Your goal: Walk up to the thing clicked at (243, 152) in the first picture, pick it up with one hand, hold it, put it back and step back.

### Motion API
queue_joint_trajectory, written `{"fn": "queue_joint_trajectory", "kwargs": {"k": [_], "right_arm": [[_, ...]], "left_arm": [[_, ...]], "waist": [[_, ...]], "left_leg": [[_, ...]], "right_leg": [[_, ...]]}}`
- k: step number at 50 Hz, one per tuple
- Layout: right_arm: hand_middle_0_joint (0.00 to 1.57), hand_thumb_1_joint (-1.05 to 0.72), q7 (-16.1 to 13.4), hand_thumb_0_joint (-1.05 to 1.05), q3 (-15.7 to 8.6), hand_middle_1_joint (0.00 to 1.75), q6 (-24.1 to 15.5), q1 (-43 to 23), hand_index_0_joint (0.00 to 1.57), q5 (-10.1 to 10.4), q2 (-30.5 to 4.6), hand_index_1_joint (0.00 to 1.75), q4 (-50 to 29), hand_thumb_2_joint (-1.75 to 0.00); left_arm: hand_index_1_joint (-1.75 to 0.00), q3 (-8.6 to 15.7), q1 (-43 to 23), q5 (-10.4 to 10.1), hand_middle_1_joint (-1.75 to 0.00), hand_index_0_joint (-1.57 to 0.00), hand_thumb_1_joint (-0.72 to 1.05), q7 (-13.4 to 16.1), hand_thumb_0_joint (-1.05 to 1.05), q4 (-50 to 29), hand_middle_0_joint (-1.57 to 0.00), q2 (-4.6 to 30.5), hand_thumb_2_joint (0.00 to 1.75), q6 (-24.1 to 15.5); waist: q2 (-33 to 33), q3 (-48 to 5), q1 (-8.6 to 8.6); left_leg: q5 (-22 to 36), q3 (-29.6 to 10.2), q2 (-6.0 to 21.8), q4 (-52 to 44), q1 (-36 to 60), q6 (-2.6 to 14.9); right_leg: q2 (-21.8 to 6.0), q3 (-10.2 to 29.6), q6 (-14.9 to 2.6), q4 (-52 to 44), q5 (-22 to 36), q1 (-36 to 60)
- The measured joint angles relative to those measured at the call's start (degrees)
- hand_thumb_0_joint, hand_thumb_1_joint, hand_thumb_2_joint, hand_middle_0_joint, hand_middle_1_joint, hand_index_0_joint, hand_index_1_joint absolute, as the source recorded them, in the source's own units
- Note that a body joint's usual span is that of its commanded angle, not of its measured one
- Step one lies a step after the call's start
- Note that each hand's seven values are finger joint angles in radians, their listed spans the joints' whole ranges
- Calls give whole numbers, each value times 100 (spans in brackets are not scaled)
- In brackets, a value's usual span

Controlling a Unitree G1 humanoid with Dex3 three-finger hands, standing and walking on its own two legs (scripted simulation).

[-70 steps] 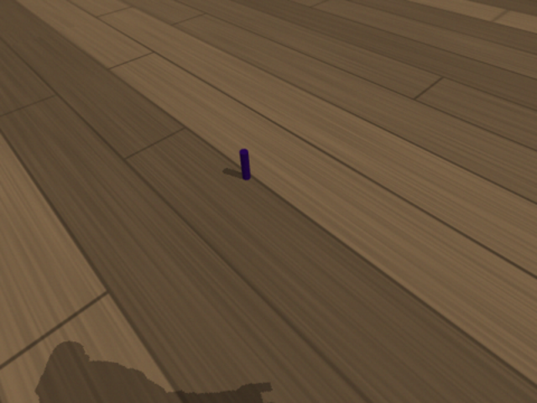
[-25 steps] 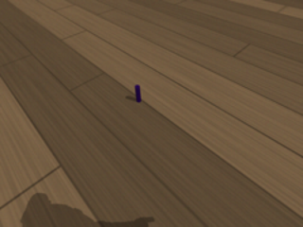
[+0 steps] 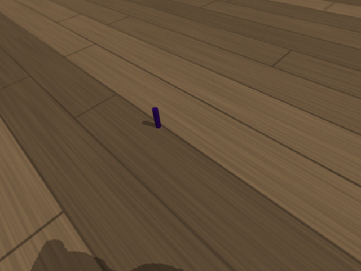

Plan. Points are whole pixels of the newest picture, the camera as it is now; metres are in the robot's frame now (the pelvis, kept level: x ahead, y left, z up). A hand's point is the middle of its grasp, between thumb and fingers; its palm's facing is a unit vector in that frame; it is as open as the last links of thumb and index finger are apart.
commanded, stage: walk up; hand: left
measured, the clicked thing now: (156, 118) +1.26 +0.28 -0.67
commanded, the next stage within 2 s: none
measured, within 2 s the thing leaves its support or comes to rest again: neither
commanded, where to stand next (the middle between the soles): +0.93 +0.07 m, yaw +1 degrees
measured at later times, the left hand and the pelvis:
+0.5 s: hand (87, 248) +0.21 +0.30 -0.16, palm faces +0.03 -0.94 -0.34, open 7.4 cm; pelvis +0.21 +0.03 -0.01, yaw +3 degrees
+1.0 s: hand (111, 159) +0.47 +0.28 -0.11, palm faces +0.01 -0.91 -0.42, open 7.4 cm; pelvis +0.44 +0.00 +0.00, yaw +2 degrees
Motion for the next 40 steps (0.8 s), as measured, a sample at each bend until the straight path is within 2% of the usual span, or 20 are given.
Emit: {"fn": "queue_joint_trajectory", "kwargs": {"k": [1, 2, 4, 6, 12, 17, 19, 20, 21, 22, 24, 26, 29, 34, 38, 40], "right_arm": [[21, -90, -29, 0, -6, 30, 62, 37, 20, 10, -33, 30, 19, -90], [20, -90, -48, 1, 0, 30, 115, 48, 20, 24, -48, 30, 49, -90], [20, -91, -28, 1, 20, 30, 123, 11, 20, 69, -95, 30, 66, -90], [20, -91, 8, 1, 41, 30, 45, -34, 20, 114, -132, 30, -5, -90], [20, -91, 178, 1, 70, 30, -16, -144, 20, 113, -62, 30, -314, -90], [20, -91, 260, 1, 90, 30, 12, -336, 20, 81, 41, 30, -479, -90], [20, -91, 250, 1, 86, 30, -20, -407, 20, 72, 75, 30, -556, -90], [20, -91, 230, 1, 74, 30, -67, -463, 20, 59, 111, 30, -600, -90], [20, -91, 202, 1, 60, 30, -126, -539, 20, 28, 159, 30, -661, -90], [20, -91, 176, 1, 57, 30, -191, -581, 20, 17, 179, 30, -766, -90], [20, -91, 131, 0, 69, 30, -277, -572, 20, 126, 248, 30, -949, -90], [20, -91, 74, 0, 140, 30, -285, -498, 20, 194, 313, 30, -1056, -90], [20, -90, 24, 0, 223, 30, -311, -302, 20, 218, 323, 30, -1110, -90], [21, -90, 37, 0, 237, 30, -331, 48, 20, 173, 164, 30, -1099, -90], [21, -90, 57, 0, 199, 30, -265, 309, 20, 191, -16, 30, -1006, -90], [21, -90, 40, 0, 187, 30, -214, 430, 20, 184, -85, 30, -954, -90]], "left_arm": [[-30, 27, 53, 32, -30, -20, 90, 36, 1, -63, -20, -4, 90, -56], [-30, 26, 118, 42, -30, -20, 90, 64, 1, -120, -20, -22, 90, -82], [-30, -23, 262, 7, -30, -20, 90, 91, 1, -185, -20, -99, 90, -96], [-30, -84, 401, -41, -30, -20, 90, 113, 1, -199, -20, -178, 90, -91], [-30, -143, 696, -93, -30, -20, 90, 122, 1, -307, -20, -244, 90, -119], [-30, -156, 778, -101, -30, -20, 90, 119, 1, -464, -20, -180, 90, -129], [-30, -185, 832, -117, -30, -20, 90, 132, 1, -508, -20, -143, 90, -105], [-30, -199, 842, -127, -30, -20, 90, 148, 1, -521, -20, -110, 90, -82], [-30, -209, 813, -147, -30, -20, 90, 179, 1, -516, -20, -95, 90, -43], [-30, -221, 772, -181, -30, -20, 90, 207, 1, -510, -20, -128, 90, 4], [-30, -298, 682, -211, -30, -20, 90, 239, 1, -487, -20, -154, 90, 61], [-30, -346, 646, -245, -30, -20, 90, 228, 1, -514, -20, -130, 90, 43], [-30, -330, 585, -225, -30, -20, 90, 162, 1, -607, -20, -92, 90, -5], [-30, -247, 416, -138, -30, -20, 90, 14, 1, -711, -20, -43, 90, -8], [-30, -173, 365, -104, -30, -20, 90, -53, 1, -705, -20, -13, 90, -54], [-30, -124, 387, -78, -30, -20, 90, -37, 1, -726, -20, 35, 90, -128]], "waist": [[71, -26, 13], [97, -51, 63], [172, -48, 149], [242, -29, 190], [175, 48, 269], [37, 182, 345], [-55, 176, 375], [-172, 209, 372], [-325, 289, 373], [-358, 340, 333], [-360, 360, 220], [-422, 318, 173], [-457, 229, 114], [-374, 164, 11], [-200, 50, -72], [-75, -28, -63]], "left_leg": [[-304, -186, -45, 717, -293, 21], [-356, -334, -176, 1371, -585, 5], [-53, -405, -325, 2202, -1090, -34], [359, -375, -322, 2404, -1502, -92], [1171, -288, -65, 1332, -2125, -292], [1642, 12, 169, 143, -1962, -175], [1636, 170, 125, -162, -1722, -88], [1872, 237, 27, -186, -1636, -79], [1798, 351, -83, -26, -1599, -92], [1615, 391, -118, 158, -1601, -97], [1378, 400, -135, 213, -1465, -63], [1299, 489, -145, -17, -1158, -48], [1233, 578, -166, -385, -717, -73], [907, 646, -184, -593, -200, -81], [378, 622, -106, -317, 51, -201], [-82, 549, 32, 195, 22, -225]], "right_leg": [[48, -102, 8, 107, -49, 23], [67, -150, -20, 132, -169, 89], [117, -206, -81, -121, -241, 374], [168, -254, -87, -528, -165, 709], [230, -370, -76, -1254, -204, 1448], [229, -473, 68, -1152, -697, 1838], [150, -470, 140, -873, -1049, 1903], [23, -443, 127, -524, -1291, 1850], [-166, -364, 44, 112, -1453, 1649], [-143, -124, -38, 952, -1431, 1309], [108, 302, -182, 2461, -1402, 570], [152, 456, -219, 3141, -1142, -59], [-33, 409, -136, 2835, -884, -708], [-345, 241, -19, 1331, -325, -1158], [-343, 127, -52, 452, 290, -970], [-211, 25, -37, 279, 343, -723]]}}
